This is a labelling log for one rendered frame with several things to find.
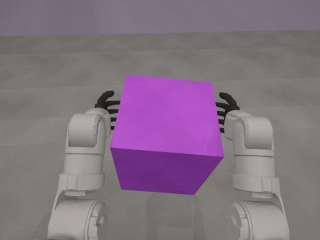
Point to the carton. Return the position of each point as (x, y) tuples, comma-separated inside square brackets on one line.
[(167, 136)]

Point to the right robot forearm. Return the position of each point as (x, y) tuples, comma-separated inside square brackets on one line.
[(253, 150)]

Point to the left robot hand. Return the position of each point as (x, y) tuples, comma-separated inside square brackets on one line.
[(102, 103)]

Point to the robot left upper arm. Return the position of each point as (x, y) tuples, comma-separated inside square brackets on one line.
[(79, 219)]

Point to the robot right upper arm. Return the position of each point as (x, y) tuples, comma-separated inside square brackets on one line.
[(255, 220)]

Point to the right robot hand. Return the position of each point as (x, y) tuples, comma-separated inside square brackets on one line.
[(231, 107)]

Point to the left robot forearm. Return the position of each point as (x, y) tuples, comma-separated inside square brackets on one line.
[(84, 148)]

